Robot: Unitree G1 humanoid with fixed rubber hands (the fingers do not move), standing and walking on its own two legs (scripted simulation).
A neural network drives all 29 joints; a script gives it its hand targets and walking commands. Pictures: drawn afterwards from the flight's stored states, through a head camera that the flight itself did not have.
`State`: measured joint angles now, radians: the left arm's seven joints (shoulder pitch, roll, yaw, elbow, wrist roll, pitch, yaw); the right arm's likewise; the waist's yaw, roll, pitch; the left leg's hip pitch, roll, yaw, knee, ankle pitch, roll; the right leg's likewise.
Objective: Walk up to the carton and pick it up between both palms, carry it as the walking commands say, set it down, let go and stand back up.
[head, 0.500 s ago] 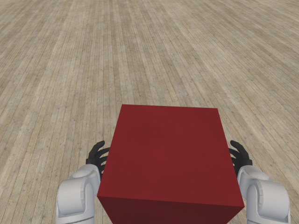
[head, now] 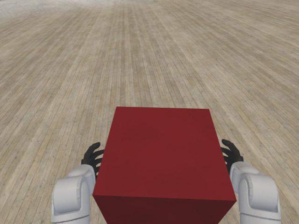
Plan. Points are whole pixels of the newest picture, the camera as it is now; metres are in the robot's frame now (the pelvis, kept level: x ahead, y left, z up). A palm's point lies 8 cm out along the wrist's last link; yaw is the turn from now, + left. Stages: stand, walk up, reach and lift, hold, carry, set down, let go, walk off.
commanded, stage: carry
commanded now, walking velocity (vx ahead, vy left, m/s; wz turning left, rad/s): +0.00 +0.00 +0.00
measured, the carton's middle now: (160, 172) +0.28 +0.00 +0.02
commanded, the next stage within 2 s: none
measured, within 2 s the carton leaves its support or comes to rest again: neither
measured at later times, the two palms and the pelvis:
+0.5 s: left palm (103, 192) +0.19 +0.13 +0.09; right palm (267, 195) +0.18 -0.23 +0.08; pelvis -0.07 -0.04 -0.01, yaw -1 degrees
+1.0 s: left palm out of the picture +0.12 +0.14 +0.08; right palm (272, 221) +0.13 -0.21 +0.08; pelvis -0.12 -0.03 +0.00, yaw -1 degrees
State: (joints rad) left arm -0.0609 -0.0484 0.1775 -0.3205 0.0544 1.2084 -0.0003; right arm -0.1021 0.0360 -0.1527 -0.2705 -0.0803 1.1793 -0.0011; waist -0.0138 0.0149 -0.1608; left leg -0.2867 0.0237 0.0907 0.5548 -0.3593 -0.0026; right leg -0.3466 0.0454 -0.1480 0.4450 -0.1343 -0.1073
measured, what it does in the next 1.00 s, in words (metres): walks backwards: left foot, then right foot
